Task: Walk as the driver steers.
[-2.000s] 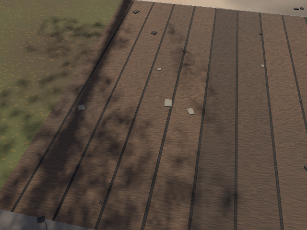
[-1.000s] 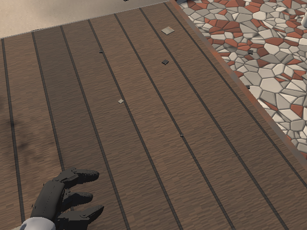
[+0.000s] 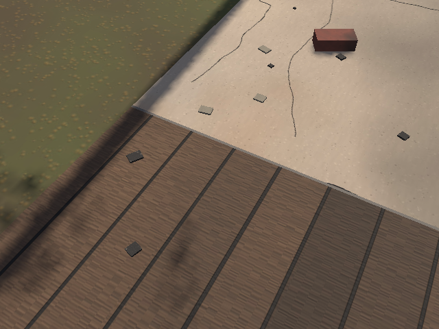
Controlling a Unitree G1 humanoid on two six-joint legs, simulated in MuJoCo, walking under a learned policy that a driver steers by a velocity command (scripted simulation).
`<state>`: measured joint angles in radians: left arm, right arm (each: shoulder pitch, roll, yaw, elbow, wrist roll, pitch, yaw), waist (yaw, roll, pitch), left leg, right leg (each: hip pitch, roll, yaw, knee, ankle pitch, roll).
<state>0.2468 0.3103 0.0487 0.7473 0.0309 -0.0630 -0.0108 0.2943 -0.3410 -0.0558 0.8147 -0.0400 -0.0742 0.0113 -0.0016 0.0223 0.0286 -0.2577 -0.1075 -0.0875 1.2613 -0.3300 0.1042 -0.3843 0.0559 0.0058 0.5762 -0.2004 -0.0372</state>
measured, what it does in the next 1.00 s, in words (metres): walks ahead, turning right: left foot, then right foot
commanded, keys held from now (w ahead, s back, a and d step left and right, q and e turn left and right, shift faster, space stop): w+e+shift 0.40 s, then shift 0.60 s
